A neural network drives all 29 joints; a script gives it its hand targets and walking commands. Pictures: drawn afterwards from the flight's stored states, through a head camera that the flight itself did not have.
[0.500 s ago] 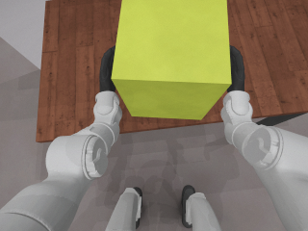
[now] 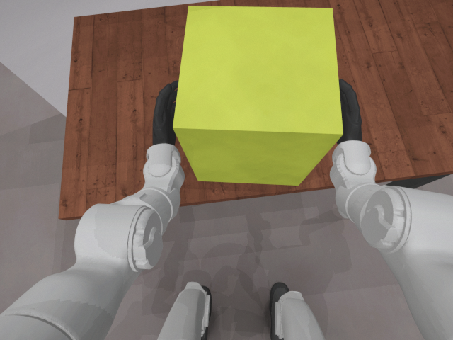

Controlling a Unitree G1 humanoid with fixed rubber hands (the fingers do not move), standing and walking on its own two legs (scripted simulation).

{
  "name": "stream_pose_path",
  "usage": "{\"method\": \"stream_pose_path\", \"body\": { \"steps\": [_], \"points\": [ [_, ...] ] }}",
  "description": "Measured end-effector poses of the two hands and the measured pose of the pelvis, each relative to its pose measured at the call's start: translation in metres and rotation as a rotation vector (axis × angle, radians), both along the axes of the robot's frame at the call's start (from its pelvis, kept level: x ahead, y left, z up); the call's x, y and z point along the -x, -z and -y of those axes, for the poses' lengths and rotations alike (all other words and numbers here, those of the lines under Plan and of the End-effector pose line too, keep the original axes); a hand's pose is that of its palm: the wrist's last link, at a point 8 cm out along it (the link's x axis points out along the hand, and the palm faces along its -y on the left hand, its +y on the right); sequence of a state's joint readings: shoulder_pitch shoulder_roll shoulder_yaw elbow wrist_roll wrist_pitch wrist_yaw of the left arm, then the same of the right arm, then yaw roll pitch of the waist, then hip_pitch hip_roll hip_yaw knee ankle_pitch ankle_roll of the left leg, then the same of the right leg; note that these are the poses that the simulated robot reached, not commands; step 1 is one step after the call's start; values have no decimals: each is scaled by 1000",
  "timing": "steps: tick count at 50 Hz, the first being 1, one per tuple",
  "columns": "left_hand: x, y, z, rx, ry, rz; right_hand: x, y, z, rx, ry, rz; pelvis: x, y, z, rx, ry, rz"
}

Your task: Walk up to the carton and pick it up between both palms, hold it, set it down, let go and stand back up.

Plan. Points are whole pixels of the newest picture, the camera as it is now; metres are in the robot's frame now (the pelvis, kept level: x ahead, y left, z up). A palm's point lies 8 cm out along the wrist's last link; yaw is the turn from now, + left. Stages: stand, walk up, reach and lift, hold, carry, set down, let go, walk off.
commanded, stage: reach and lift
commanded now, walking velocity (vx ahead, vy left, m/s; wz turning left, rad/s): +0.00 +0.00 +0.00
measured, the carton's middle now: (252, 110) +0.49 +0.03 -0.02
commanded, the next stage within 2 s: none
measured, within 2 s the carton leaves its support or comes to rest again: leaves its support in 0.66 s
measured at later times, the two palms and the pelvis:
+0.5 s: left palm (162, 151) +0.39 +0.17 -0.01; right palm (345, 144) +0.43 -0.13 +0.00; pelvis -0.01 +0.01 +0.00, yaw +1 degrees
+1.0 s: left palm (120, 145) +0.34 +0.16 +0.15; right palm (416, 143) +0.36 -0.13 +0.16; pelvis -0.06 +0.02 +0.01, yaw +3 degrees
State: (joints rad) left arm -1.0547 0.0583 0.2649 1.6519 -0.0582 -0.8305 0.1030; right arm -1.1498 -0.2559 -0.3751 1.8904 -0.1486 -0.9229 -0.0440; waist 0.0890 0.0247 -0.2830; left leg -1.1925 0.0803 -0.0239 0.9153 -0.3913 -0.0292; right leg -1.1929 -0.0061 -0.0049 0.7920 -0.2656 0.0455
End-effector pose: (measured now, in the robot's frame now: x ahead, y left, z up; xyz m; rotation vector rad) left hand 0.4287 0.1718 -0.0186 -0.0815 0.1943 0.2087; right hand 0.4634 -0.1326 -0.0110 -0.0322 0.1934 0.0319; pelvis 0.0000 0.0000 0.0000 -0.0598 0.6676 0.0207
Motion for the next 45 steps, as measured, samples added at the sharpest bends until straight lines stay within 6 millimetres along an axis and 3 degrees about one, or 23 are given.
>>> {"method": "stream_pose_path", "body": {
  "steps": [21, 34, 40, 45],
  "points": [
    [27, -4, 1, 32, -27, -77, 23, -8, -5, 62, 34, -78, 1, -3, -7, 19, -20, 70],
    [65, -15, 5, 25, -13, -154, 64, -22, -3, 121, 57, -160, 14, 0, -17, 40, -47, 168],
    [82, -43, 7, -8, 6, -165, 82, -51, -1, 136, 60, -166, 27, 0, -22, 39, -54, 248],
    [89, -96, 5, -32, 12, -126, 91, -104, -2, 101, 72, -128, 42, -5, -24, 21, -57, 335]
  ]
}}
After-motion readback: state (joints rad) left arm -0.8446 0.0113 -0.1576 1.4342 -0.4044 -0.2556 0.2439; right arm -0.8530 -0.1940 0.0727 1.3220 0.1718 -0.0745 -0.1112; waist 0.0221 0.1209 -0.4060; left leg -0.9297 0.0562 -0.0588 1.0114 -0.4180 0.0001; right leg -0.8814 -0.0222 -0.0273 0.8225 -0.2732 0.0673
